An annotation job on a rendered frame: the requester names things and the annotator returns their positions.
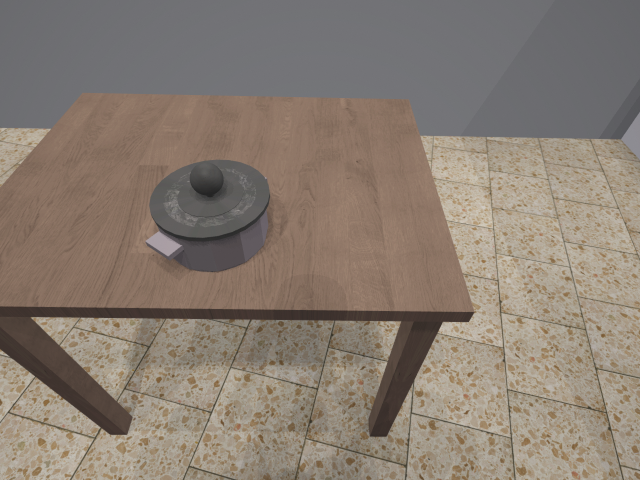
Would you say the table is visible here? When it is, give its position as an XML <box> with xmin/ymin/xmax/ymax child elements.
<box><xmin>0</xmin><ymin>93</ymin><xmax>474</xmax><ymax>437</ymax></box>

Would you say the lid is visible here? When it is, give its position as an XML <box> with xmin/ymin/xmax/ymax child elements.
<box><xmin>149</xmin><ymin>160</ymin><xmax>270</xmax><ymax>242</ymax></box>

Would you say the knob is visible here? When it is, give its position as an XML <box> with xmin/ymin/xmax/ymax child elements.
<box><xmin>190</xmin><ymin>163</ymin><xmax>224</xmax><ymax>195</ymax></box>

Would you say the pot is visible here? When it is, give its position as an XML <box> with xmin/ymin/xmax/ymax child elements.
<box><xmin>145</xmin><ymin>177</ymin><xmax>268</xmax><ymax>272</ymax></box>

